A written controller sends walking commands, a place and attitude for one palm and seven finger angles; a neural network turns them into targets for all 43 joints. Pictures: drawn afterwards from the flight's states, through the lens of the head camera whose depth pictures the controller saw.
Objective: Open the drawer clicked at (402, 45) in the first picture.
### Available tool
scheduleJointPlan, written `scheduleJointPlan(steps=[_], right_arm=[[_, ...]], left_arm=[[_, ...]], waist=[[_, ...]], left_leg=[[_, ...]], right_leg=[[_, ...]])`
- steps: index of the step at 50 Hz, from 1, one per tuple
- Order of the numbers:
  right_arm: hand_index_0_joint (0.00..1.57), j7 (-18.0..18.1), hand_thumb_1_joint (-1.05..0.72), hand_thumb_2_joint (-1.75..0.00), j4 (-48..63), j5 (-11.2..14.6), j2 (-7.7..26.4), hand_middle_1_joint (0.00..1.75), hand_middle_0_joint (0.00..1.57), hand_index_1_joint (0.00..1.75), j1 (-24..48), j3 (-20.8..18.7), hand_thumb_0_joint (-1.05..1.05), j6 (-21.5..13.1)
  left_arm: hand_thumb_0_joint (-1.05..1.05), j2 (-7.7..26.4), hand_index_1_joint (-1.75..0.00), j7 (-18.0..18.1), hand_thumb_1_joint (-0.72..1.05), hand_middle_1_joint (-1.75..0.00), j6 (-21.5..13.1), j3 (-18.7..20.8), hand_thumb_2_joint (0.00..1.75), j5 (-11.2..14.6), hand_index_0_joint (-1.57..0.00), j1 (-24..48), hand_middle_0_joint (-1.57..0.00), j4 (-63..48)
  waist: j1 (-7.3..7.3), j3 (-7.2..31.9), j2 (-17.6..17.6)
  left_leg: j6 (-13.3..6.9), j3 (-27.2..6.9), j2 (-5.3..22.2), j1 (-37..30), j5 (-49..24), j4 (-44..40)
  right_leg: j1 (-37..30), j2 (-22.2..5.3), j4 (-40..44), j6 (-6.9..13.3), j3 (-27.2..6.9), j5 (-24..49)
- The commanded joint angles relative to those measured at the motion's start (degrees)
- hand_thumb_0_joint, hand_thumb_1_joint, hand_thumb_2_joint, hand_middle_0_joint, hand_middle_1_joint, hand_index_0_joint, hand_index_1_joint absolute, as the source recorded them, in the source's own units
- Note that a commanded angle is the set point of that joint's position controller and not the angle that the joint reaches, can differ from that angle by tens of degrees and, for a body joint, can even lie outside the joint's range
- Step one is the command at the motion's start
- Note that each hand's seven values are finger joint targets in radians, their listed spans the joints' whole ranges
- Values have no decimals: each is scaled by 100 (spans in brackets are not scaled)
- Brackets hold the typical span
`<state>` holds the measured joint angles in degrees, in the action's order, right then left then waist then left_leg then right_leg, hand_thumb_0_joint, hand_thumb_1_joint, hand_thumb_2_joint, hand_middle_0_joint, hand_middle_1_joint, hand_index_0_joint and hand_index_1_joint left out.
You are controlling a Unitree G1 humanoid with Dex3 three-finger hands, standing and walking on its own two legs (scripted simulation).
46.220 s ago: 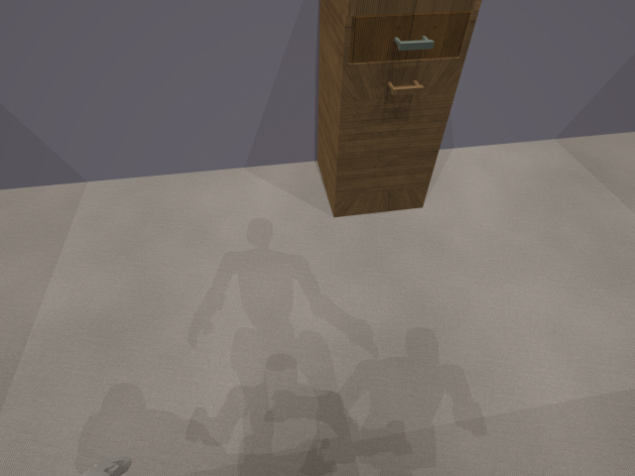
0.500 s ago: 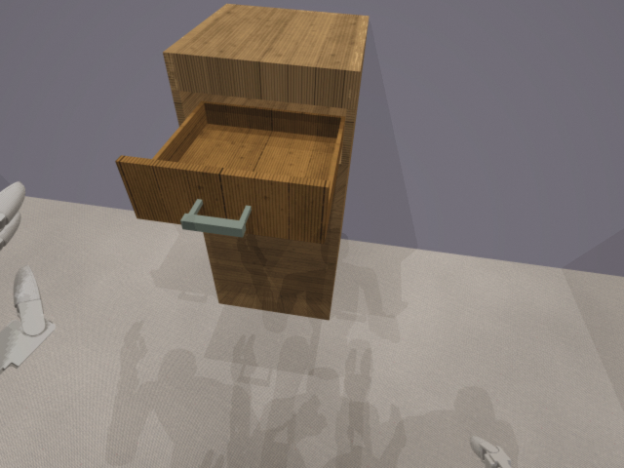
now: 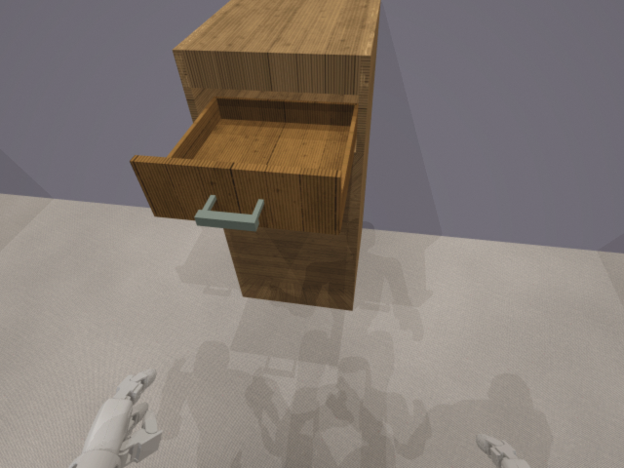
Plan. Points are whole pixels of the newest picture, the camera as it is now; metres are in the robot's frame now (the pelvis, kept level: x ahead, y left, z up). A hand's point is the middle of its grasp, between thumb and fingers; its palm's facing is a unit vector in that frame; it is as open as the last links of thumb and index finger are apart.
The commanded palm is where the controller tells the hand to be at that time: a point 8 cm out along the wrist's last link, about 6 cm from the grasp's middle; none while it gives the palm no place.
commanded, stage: let the arm hang, fingers relaxed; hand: left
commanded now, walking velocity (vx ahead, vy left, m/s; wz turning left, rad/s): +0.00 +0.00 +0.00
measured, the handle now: (231, 211) +0.54 +0.17 +0.02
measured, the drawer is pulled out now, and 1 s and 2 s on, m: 0.30 0.30 0.30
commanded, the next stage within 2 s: look to check the result in 0.92 s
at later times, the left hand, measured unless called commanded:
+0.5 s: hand out of the picture -0.04 +0.21 -0.15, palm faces -0.01 -0.96 -0.28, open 7.3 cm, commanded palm none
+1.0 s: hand out of the picture +0.04 +0.19 -0.15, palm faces -0.03 -0.97 -0.25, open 7.4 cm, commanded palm none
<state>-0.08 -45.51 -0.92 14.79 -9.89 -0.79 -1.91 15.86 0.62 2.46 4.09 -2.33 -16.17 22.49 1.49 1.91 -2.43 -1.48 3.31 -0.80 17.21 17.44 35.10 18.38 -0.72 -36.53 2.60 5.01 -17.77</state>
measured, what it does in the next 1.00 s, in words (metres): stands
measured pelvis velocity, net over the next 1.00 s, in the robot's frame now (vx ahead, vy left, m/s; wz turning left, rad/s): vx -0.01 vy -0.01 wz -0.03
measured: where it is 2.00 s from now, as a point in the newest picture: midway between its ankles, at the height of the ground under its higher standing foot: outside the picture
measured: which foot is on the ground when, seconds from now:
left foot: down 0.00-1.00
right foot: down 0.00-1.00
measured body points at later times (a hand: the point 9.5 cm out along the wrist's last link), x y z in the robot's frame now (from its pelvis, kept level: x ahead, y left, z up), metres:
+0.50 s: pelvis -0.02 +0.00 +0.02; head -0.01 -0.01 +0.47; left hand -0.04 +0.26 -0.13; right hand -0.05 -0.23 -0.15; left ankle +0.01 +0.10 -0.73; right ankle +0.02 -0.09 -0.73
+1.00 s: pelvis -0.01 -0.01 +0.02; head +0.00 -0.02 +0.47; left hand +0.04 +0.24 -0.13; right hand -0.02 -0.25 -0.14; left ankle +0.01 +0.10 -0.73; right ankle +0.02 -0.09 -0.73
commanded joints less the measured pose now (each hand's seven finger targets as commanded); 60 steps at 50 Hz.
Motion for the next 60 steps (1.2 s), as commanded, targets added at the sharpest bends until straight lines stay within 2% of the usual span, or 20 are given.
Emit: scheduleJointPlan(steps=[1, 2, 4, 5, 7, 8, 12, 13, 14, 17, 21, 24, 26, 32, 41, 49, 53, 57, 60], right_arm=[[20, 62, -90, -90, 253, -55, 665, 30, 20, 30, -105, -150, 0, 84], [20, 63, -90, -90, 132, -57, 623, 30, 20, 30, -61, -115, 0, 115], [20, 68, -90, -90, -72, -42, 525, 30, 20, 30, -40, -57, 0, 169], [20, 70, -90, -90, -219, -30, 446, 30, 20, 30, -85, -28, 0, 192], [20, 87, -90, -90, -475, -9, 373, 30, 20, 30, -269, -17, 0, 201], [20, 105, -90, -90, -565, -30, 300, 30, 20, 30, -350, -41, 0, 203], [20, 139, -90, -90, -943, 1, 292, 30, 20, 30, -696, -69, 0, 216], [20, 145, -90, -90, -1033, 4, 304, 30, 20, 30, -761, -75, 0, 213], [20, 159, -90, -90, -1084, 17, 300, 30, 20, 30, -819, -86, 0, 215], [20, 181, -90, -90, -1328, 13, 314, 30, 20, 30, -969, -89, 0, 220], [20, 192, -90, -90, -1515, 5, 305, 30, 20, 30, -1079, -104, 0, 231], [20, 192, -90, -90, -1573, 4, 290, 30, 20, 30, -1081, -123, 0, 228], [20, 188, -90, -90, -1622, -6, 286, 30, 20, 30, -1100, -124, 0, 216], [20, 176, -90, -90, -1699, -8, 261, 30, 20, 30, -1035, -133, 0, 206], [20, 176, -90, -90, -1716, -18, 263, 30, 20, 30, -888, -134, 0, 174], [20, 187, -90, -90, -1680, -5, 402, 30, 20, 30, -734, -158, 0, 152], [20, 183, -90, -90, -1708, -14, 487, 30, 20, 30, -659, -158, 0, 165], [20, 181, -90, -90, -1715, -12, 549, 30, 20, 30, -603, -155, 0, 164], [20, 188, -90, -90, -1690, -9, 607, 30, 20, 30, -515, -160, 0, 159]], left_arm=[[0, 767, -30, 10, 90, -30, -206, -45, 90, 60, -20, 69, -20, 725], [0, 720, -30, 17, 90, -30, -204, -95, 90, 79, -20, 107, -20, 1050], [0, 684, -30, 40, 90, -30, -211, -169, 90, 114, -20, 39, -20, 1626], [0, 625, -30, 40, 90, -30, -224, -215, 90, 127, -20, -11, -20, 1928], [0, 557, -30, 36, 90, -30, -276, -246, 90, 145, -20, -119, -20, 2409], [0, 420, -30, 47, 90, -30, -303, -174, 90, 136, -20, -205, -20, 2569], [0, 478, -30, 41, 90, -30, -341, -221, 90, 170, -20, -166, -20, 3137], [0, 477, -30, 43, 90, -30, -350, -231, 90, 176, -20, -152, -20, 3253], [0, 477, -30, 50, 90, -30, -350, -233, 90, 177, -20, -154, -20, 3370], [0, 428, -30, 57, 90, -30, -326, -253, 90, 177, -20, -143, -20, 3646], [0, 422, -30, 79, 90, -30, -306, -253, 90, 180, -20, -184, -20, 3875], [0, 422, -30, 96, 90, -30, -310, -239, 90, 173, -20, -219, -20, 3948], [0, 442, -30, 96, 90, -30, -310, -225, 90, 167, -20, -155, -20, 3973], [0, 487, -30, 111, 90, -30, -332, -200, 90, 161, -20, 6, -20, 3971], [0, 524, -30, 111, 90, -30, -369, -164, 90, 157, -20, 224, -20, 3927], [0, 618, -30, 112, 90, -30, -423, -126, 90, 165, -20, 355, -20, 3923], [0, 657, -30, 105, 90, -30, -414, -131, 90, 175, -20, 478, -20, 3937], [0, 715, -30, 103, 90, -30, -420, -126, 90, 177, -20, 526, -20, 3951], [0, 737, -30, 105, 90, -30, -434, -131, 90, 176, -20, 560, -20, 3972]], waist=[[-67, -195, 782], [-106, -309, 359], [-177, -476, -275], [-166, -513, -262], [-148, -334, -389], [-149, -139, -630], [-99, -67, -378], [-90, -144, -246], [-91, -288, 67], [-74, -653, 95], [-80, -777, 273], [-108, -736, 207], [-101, -698, 312], [-87, -875, 324], [-84, -764, 106], [-73, -493, 216], [-49, -554, 141], [-49, -443, 143], [-42, -424, 184]], left_leg=[[-83, -724, 468, -276, -1469, -689], [-95, -787, 541, -232, -1379, -929], [-80, -798, 598, -157, -887, -1288], [-70, -785, 601, -132, -556, -1409], [-36, -708, 553, -295, -264, -1513], [-39, -681, 559, -386, -215, -1512], [-40, -663, 604, -555, -182, -1588], [-47, -664, 627, -566, -219, -1632], [-65, -684, 665, -640, -333, -1638], [-85, -694, 693, -514, -170, -1795], [-111, -722, 691, -488, 87, -1914], [-127, -733, 691, -514, 198, -1965], [-126, -712, 690, -479, 172, -1994], [-106, -650, 647, -467, 14, -1975], [-64, -590, 653, -574, -328, -1942], [-45, -571, 693, -838, -760, -1864], [-17, -565, 693, -818, -708, -1891], [-18, -580, 715, -890, -807, -1899], [-22, -590, 745, -1002, -1003, -1885]], right_leg=[[-321, -693, 1069, 101, -979, 1661], [-382, -599, 1176, 34, -978, 1350], [-532, -481, 1446, -29, -966, 693], [-575, -471, 1605, -27, -988, 423], [-702, -490, 1814, 19, -1061, 251], [-816, -499, 1896, 38, -1049, 289], [-897, -506, 2080, 76, -995, 265], [-866, -508, 2097, 91, -963, 285], [-751, -494, 2117, 92, -887, 301], [-580, -481, 2168, 97, -872, 112], [-483, -445, 2190, 85, -876, -191], [-452, -419, 2150, 87, -892, -273], [-529, -430, 2111, 73, -888, -178], [-433, -481, 2180, 74, -956, -211], [-585, -512, 2203, 61, -1011, 121], [-810, -551, 2261, 49, -1024, 612], [-831, -570, 2318, 44, -1017, 536], [-928, -574, 2322, 34, -1008, 672], [-931, -583, 2295, 24, -969, 999]])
